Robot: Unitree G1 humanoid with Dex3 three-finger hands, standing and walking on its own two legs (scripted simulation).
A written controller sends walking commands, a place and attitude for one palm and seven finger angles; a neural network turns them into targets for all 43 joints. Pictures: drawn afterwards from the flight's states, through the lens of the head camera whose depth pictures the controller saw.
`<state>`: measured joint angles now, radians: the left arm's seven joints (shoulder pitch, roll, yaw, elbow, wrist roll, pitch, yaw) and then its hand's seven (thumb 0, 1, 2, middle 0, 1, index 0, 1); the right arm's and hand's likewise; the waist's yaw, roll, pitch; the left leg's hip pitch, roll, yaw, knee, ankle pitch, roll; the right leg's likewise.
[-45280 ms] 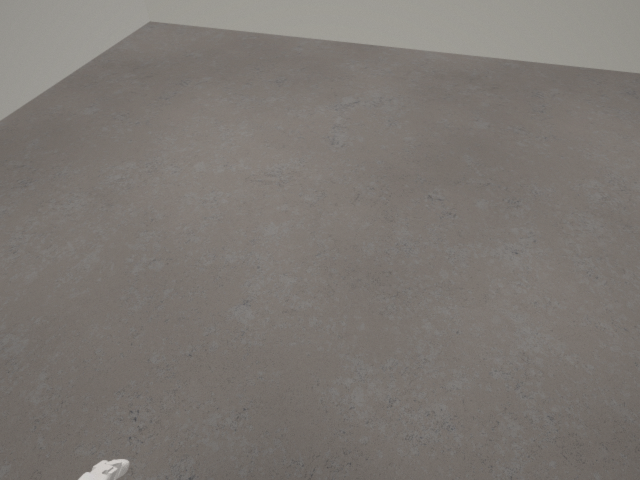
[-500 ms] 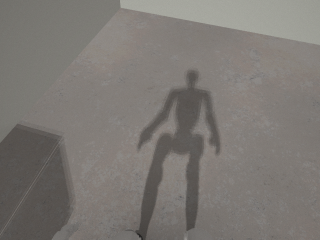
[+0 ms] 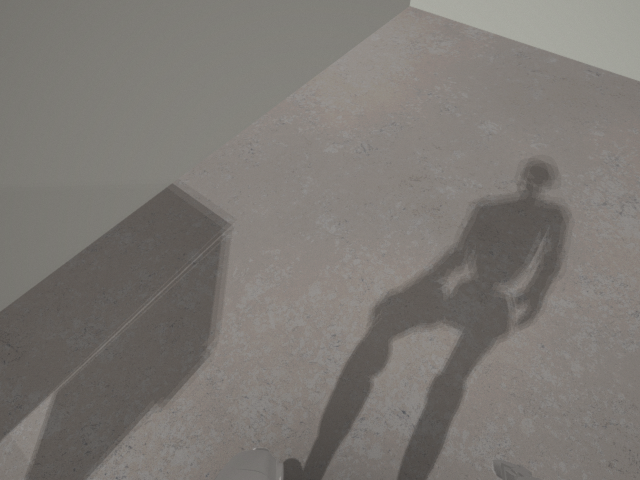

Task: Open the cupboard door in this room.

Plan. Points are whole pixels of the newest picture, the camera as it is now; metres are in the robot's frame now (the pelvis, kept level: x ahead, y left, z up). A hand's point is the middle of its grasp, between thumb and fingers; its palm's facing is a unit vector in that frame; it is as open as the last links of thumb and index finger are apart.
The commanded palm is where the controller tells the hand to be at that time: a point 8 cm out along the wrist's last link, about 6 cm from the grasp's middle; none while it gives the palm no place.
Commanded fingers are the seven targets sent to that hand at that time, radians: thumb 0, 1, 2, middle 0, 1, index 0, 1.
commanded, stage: turn to face it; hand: left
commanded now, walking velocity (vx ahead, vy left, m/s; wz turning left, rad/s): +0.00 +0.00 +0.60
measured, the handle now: out of the picture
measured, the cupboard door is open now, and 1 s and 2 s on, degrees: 41 41 41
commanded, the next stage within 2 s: none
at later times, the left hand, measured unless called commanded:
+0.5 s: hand out of the picture +0.05 +0.19 -0.15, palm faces +0.30 -0.90 -0.33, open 7.4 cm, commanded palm none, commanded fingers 0.00 0.90 0.90 -0.20 -0.30 -0.20 -0.30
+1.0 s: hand out of the picture -0.02 +0.19 -0.16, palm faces +0.59 -0.76 -0.28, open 7.4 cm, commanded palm none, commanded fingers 0.00 0.90 0.90 -0.20 -0.30 -0.20 -0.30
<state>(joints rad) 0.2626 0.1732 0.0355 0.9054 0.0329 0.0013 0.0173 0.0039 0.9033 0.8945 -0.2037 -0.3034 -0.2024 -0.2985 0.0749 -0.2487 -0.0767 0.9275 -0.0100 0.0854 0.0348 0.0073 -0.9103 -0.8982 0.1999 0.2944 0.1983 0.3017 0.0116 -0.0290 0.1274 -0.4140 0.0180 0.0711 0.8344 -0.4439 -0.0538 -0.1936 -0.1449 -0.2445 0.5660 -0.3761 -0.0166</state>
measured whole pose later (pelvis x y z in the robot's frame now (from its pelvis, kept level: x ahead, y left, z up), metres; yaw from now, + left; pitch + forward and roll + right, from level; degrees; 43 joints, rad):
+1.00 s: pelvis +0.04 -0.05 -0.01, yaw +36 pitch +1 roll +1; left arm 0.16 0.25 0.08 0.89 0.02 0.05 0.00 0.01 0.91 0.89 -0.20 -0.30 -0.20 -0.30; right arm 0.15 -0.22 -0.06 0.91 -0.03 0.04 0.01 0.00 -0.90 -0.90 0.20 0.30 0.20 0.30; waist 0.00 0.00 0.10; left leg -0.31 0.00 -0.02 0.54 -0.25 -0.01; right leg -0.46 -0.09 -0.03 0.93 -0.44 0.08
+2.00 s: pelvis +0.10 -0.08 +0.00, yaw +73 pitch +1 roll +2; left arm 0.15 0.18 0.04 0.86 0.02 0.01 0.02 0.00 0.90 0.89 -0.20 -0.30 -0.20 -0.30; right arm 0.16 -0.26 -0.10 0.95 -0.02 0.09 0.02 0.01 -0.91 -0.90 0.20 0.29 0.20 0.30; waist -0.04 0.04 0.11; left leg -0.51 -0.04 -0.03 1.11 -0.47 -0.05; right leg -0.25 -0.08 -0.11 0.58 -0.35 -0.01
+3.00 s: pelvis +0.09 -0.03 +0.01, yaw +98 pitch +0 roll +2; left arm 0.34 0.17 0.06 1.04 0.04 -0.04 0.01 0.00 0.91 0.89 -0.20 -0.30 -0.20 -0.30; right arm 0.14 -0.20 -0.06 1.03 -0.02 0.06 0.04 0.01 -0.91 -0.90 0.20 0.29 0.20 0.30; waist 0.05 -0.04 0.08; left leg -0.39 0.03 0.07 0.77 -0.40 -0.03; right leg -0.11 -0.14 -0.22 0.44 -0.32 0.03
